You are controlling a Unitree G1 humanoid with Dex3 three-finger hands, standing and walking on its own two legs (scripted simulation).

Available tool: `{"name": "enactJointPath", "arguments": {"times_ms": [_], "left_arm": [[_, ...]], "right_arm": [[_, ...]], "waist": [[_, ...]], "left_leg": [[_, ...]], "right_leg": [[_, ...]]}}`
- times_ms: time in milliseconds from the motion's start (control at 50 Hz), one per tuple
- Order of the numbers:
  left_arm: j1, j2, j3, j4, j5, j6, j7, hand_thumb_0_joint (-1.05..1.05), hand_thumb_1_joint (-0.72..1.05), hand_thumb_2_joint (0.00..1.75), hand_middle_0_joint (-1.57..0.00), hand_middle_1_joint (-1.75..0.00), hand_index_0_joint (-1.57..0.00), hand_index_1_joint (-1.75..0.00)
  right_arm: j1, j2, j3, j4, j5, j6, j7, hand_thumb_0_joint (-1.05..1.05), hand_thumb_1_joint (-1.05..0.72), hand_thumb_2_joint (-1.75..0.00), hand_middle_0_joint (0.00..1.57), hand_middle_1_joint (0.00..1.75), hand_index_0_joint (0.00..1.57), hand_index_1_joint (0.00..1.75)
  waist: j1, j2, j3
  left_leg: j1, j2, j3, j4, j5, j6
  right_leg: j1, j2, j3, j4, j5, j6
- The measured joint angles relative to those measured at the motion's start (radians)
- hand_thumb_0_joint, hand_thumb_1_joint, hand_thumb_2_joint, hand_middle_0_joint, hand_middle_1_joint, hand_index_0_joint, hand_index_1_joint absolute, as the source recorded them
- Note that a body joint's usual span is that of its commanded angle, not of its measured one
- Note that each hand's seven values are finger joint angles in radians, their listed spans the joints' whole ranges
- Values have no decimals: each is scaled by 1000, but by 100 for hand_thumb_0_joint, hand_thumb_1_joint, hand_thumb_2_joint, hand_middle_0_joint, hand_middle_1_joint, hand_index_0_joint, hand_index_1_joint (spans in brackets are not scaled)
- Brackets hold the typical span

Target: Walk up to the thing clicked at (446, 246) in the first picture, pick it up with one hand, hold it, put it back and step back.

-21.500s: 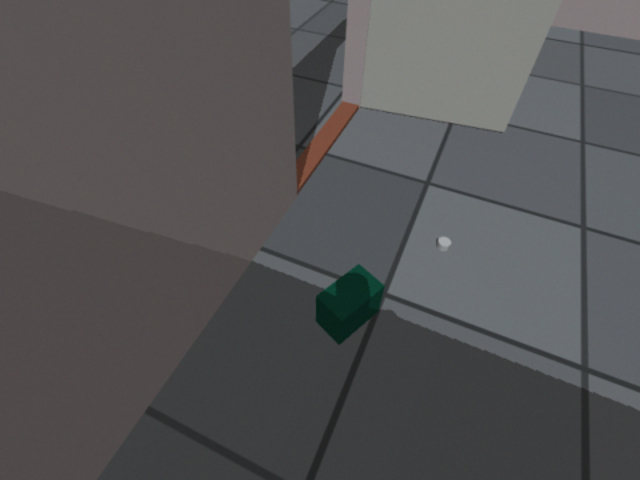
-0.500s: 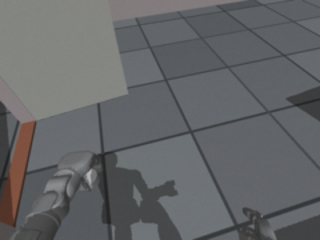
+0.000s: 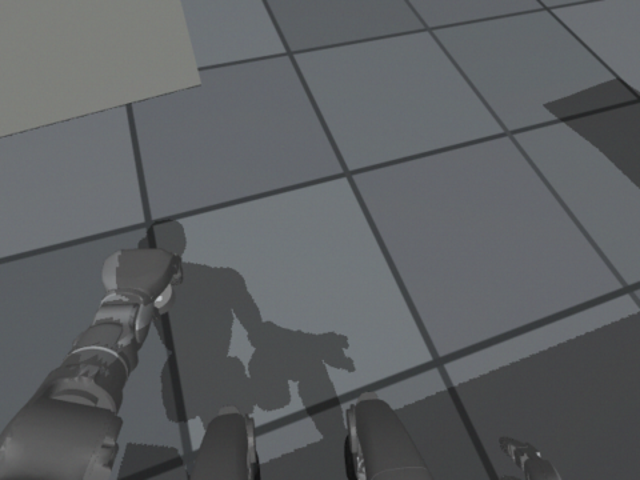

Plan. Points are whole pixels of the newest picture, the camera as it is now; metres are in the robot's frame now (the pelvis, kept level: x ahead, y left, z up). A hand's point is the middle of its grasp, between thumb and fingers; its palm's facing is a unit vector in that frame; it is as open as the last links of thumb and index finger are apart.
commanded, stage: crouch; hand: left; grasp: from above
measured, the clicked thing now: (155, 295) +0.40 +0.22 -0.15
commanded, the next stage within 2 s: lower in 1.48 s
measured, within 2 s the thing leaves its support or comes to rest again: neither
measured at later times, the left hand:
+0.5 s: hand (189, 307) +0.44 +0.21 -0.33, palm faces -0.43 +0.02 -0.90, open 7.3 cm
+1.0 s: hand (201, 307) +0.48 +0.21 -0.44, palm faces -0.45 +0.01 -0.89, open 7.3 cm
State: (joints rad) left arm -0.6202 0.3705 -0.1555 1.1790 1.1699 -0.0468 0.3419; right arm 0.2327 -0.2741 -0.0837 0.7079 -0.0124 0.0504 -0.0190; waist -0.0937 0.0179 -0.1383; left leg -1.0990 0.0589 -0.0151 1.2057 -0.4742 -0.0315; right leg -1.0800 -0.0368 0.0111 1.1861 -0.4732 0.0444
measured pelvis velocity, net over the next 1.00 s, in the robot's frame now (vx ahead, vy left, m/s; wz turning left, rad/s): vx -0.04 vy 0.00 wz -0.07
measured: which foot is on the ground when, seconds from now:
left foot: down 0.00-1.00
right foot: down 0.00-1.00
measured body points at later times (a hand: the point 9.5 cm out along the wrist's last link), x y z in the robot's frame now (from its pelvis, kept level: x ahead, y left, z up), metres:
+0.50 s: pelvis -0.03 +0.01 -0.19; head +0.18 +0.03 +0.20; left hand +0.46 +0.21 -0.28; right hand +0.00 -0.27 -0.31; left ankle +0.05 +0.14 -0.63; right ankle +0.05 -0.15 -0.63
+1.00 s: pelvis -0.04 +0.00 -0.29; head +0.21 +0.03 +0.08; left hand +0.50 +0.21 -0.39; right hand -0.04 -0.28 -0.40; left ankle +0.05 +0.14 -0.63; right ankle +0.05 -0.15 -0.63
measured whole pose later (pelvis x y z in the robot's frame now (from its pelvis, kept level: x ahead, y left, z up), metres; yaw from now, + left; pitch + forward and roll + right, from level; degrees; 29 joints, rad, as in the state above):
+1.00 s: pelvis -0.04 +0.00 -0.29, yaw -4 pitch +37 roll -6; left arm -1.08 0.67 0.03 1.43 1.24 -0.11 0.32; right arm 0.19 -0.26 0.02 0.73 -0.12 -0.03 0.11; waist -0.27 0.02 -0.07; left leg -2.22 0.03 -0.14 2.25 -0.68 -0.04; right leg -2.15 0.00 0.00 2.19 -0.67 0.07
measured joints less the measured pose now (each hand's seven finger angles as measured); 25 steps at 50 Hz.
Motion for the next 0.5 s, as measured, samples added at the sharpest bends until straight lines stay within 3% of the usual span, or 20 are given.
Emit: {"name": "enactJointPath", "arguments": {"times_ms": [120, 280, 500], "left_arm": [[-98, 39, 43, 58, -10, 21, 20, -1, 34, 22, -86, -51, -95, -40], [-196, 84, 88, 115, -16, 23, 4, -1, 34, 23, -84, -52, -94, -42], [-296, 159, 135, 156, 30, -15, 3, -1, 35, 22, -83, -53, -93, -42]], "right_arm": [[23, 11, 3, 26, -23, -27, -8, 1, -92, -91, 20, 30, 20, 30], [26, 40, 28, 39, -44, -51, 3, 1, -91, -90, 20, 30, 20, 30], [-20, 48, 67, 27, -69, -89, 46, 1, -91, -91, 21, 30, 21, 30]], "waist": [[-47, 21, -32], [-89, 39, -47], [-128, 27, -37]], "left_leg": [[-276, 1, -16, 228, -61, 6], [-550, -1, -32, 462, -116, 14], [-846, -15, -66, 727, -167, 8]], "right_leg": [[-268, 5, 2, 217, -57, 3], [-535, 10, 8, 443, -110, 9], [-817, 11, 3, 702, -168, 10]]}}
